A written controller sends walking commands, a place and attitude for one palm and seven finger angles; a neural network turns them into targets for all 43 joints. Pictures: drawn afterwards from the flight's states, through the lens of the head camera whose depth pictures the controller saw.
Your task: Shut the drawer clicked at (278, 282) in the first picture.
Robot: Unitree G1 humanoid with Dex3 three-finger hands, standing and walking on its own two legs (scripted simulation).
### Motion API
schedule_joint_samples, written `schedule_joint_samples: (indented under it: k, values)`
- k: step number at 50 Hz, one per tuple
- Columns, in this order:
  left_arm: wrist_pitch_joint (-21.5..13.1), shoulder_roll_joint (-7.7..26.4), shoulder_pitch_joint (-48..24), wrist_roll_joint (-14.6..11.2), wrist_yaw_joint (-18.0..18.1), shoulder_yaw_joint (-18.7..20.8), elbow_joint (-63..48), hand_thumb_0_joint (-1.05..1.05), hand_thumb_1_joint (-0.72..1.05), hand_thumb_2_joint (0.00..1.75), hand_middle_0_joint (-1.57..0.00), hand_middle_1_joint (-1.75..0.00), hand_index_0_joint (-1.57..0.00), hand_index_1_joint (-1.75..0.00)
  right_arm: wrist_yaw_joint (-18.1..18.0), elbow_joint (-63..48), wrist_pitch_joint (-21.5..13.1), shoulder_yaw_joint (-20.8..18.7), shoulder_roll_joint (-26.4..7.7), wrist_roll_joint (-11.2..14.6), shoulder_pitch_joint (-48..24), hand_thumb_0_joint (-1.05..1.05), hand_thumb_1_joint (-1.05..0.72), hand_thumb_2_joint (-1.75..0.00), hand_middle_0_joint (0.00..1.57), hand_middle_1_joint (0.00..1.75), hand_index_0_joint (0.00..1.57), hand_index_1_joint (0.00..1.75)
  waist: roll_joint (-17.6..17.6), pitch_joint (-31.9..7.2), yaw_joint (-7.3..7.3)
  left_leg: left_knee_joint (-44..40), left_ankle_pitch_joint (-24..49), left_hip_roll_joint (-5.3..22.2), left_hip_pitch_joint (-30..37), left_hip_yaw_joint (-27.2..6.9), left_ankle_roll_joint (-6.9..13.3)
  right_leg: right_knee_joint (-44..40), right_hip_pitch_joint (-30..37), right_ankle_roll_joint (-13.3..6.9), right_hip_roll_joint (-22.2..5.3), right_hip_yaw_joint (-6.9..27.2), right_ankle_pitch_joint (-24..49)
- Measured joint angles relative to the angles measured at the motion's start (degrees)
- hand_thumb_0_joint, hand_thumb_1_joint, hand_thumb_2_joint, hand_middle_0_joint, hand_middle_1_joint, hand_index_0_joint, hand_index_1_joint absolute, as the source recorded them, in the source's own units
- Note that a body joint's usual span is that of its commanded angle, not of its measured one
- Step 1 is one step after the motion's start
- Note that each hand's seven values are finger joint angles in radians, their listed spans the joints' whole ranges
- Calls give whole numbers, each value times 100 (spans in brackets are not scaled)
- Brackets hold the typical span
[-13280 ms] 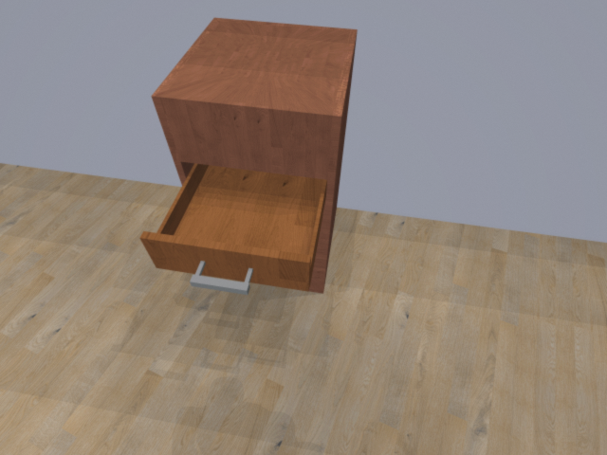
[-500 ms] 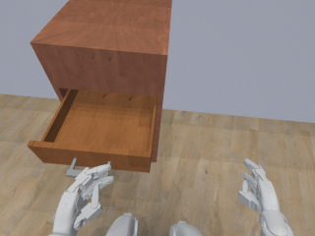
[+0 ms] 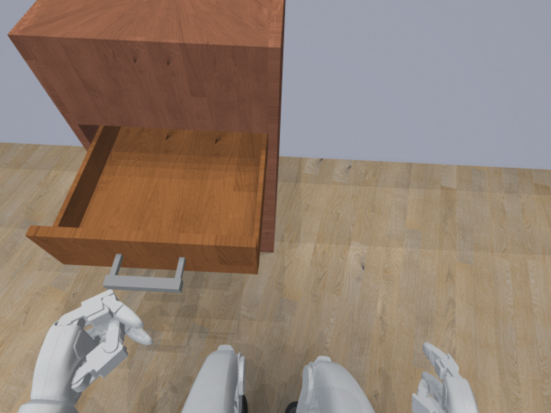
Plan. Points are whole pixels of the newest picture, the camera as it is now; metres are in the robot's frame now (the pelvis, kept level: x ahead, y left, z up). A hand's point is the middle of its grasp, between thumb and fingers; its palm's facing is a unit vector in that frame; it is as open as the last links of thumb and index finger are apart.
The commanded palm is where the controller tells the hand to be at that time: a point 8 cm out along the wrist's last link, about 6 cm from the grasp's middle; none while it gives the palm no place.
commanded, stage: raise the hand and make a fist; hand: left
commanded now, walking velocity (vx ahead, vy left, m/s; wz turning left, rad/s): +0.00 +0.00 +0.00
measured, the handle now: (146, 272) +0.35 +0.25 -0.11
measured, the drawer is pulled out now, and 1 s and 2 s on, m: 0.26 0.26 0.26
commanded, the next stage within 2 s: bring the fist close to the handle in 0.96 s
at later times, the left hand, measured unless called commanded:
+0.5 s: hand (111, 372) +0.18 +0.22 -0.01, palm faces -0.02 -1.00 +0.00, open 3.2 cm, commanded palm +0.15 +0.27 -0.01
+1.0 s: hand (115, 373) +0.18 +0.21 -0.01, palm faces -0.02 -1.00 -0.01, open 3.3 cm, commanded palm +0.15 +0.26 -0.01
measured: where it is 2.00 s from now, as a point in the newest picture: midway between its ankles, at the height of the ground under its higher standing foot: outside the picture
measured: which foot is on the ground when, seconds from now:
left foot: down 0.00-1.00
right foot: down 0.00-1.00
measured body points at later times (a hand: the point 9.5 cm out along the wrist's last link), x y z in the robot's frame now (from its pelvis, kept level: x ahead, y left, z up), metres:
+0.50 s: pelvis +0.00 +0.05 -0.03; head +0.09 +0.08 +0.41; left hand +0.18 +0.27 -0.01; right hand +0.24 -0.16 -0.09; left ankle +0.06 +0.11 -0.60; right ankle +0.04 -0.05 -0.60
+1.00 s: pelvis +0.00 +0.06 -0.04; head +0.11 +0.09 +0.40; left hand +0.18 +0.27 -0.01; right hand +0.22 -0.17 -0.11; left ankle +0.06 +0.11 -0.60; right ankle +0.04 -0.05 -0.60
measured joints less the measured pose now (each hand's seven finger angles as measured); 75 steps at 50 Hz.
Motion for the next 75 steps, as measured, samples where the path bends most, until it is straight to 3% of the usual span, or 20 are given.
schedule_joint_samples:
  k: [6,10,23,40,55,62,75]
  values:
    - [-463,-26,283,-10,-5,-179,31,1,91,90,-109,-126,-109,-126,-17,-142,-153,-121,-208,-19,-117,2,-91,-90,19,30,20,29,1,-42,32,218,-54,-17,-257,17,113,159,-218,30,-29,2,-20]
    - [-587,-61,327,57,84,-327,-124,1,91,90,-117,-135,-117,-135,16,-291,-224,-86,-211,-68,-292,2,-91,-90,19,30,20,29,-18,-78,86,442,-125,-33,-463,3,184,334,-383,62,-56,-24,-69]
    - [-97,-108,502,385,416,-758,-848,1,91,90,-137,-157,-137,-156,206,-874,50,326,89,-156,-583,1,-91,-90,20,30,21,30,-19,-221,238,757,-234,-121,-807,23,396,552,-636,265,-156,-23,-140]
    - [-101,-140,1039,621,781,-1043,-1521,1,91,90,-140,-160,-140,-160,322,-990,321,230,-17,-174,-359,2,-91,-90,20,30,21,30,-11,-252,225,1032,-399,-165,-1140,132,531,809,-959,428,-216,74,-273]
    - [-258,-188,1243,709,933,-1135,-1538,1,91,90,-140,-160,-140,-160,354,-1053,365,188,14,-169,-367,2,-91,-90,20,30,21,30,17,-294,208,961,-404,-155,-1096,111,471,776,-942,353,-192,66,-304]
    - [-492,-163,914,715,853,-1051,-1071,1,91,90,-140,-160,-140,-160,303,-1013,308,244,-10,-191,-470,1,-91,-90,20,30,21,30,-44,-359,218,1139,-452,-136,-1327,51,388,986,-1175,242,-181,-1,-395]
    - [-455,14,156,403,514,-608,-546,1,91,90,-140,-160,-140,-160,298,-706,333,221,-37,-162,-592,1,-91,-90,20,30,21,30,-55,-337,145,1560,-593,-34,-1760,-83,227,1386,-1596,52,-96,-145,-546]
